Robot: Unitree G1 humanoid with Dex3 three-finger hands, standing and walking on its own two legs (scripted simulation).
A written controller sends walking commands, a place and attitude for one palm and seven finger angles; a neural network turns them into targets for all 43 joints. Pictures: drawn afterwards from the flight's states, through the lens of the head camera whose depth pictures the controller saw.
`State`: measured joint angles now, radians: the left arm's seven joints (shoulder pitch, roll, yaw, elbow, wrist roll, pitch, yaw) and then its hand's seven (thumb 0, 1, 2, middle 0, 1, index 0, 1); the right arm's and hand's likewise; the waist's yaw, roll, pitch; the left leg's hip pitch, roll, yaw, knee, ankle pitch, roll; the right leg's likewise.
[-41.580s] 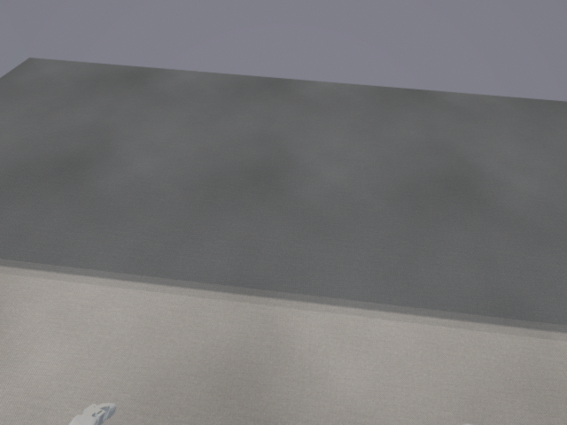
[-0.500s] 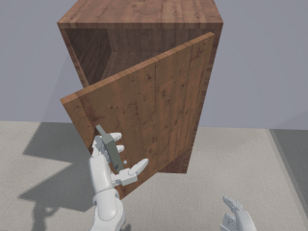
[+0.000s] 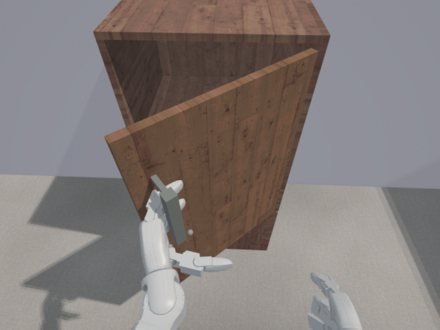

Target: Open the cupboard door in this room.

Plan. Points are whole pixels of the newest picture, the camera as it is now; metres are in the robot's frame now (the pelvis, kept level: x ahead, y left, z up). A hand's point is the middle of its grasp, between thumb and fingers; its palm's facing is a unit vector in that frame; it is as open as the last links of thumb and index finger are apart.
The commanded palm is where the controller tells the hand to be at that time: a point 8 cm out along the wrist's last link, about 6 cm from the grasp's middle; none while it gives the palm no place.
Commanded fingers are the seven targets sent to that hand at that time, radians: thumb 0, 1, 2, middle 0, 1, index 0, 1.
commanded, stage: slide the hand sideways off the handle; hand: left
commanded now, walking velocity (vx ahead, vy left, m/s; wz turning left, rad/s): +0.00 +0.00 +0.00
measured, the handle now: (168, 211) +0.31 +0.11 +0.07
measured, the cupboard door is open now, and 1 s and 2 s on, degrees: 40 43 43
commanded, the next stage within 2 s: draw the hand back to the body in 1.20 s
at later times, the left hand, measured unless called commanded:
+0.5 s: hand (184, 263) +0.22 +0.07 +0.07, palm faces -0.08 -1.00 -0.01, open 16.2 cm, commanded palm +0.19 +0.14 +0.07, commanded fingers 0.00 -0.50 0.30 -0.15 -0.30 -0.15 -0.30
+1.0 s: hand (141, 291) +0.18 +0.13 +0.06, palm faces +0.01 -1.00 -0.05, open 16.2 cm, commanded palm +0.15 +0.20 +0.07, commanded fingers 0.00 -0.50 0.30 -0.15 -0.30 -0.15 -0.30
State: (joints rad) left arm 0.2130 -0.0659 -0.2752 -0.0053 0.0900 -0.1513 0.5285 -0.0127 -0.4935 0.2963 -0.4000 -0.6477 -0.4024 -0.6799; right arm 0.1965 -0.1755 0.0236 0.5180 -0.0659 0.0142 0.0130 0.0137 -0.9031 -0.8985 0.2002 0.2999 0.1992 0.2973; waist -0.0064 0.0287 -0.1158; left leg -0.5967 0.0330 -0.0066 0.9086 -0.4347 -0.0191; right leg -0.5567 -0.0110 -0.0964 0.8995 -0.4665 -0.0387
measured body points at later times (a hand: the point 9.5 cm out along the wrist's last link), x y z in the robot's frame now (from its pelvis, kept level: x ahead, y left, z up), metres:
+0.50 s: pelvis -0.01 +0.02 -0.01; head +0.01 +0.01 +0.44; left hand +0.22 +0.13 +0.07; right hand +0.16 -0.20 -0.08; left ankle +0.01 +0.13 -0.69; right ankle +0.00 -0.09 -0.69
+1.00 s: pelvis -0.01 +0.00 -0.02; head +0.02 -0.01 +0.43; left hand +0.17 +0.18 +0.07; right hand +0.18 -0.22 -0.08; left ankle +0.01 +0.13 -0.69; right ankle +0.00 -0.09 -0.69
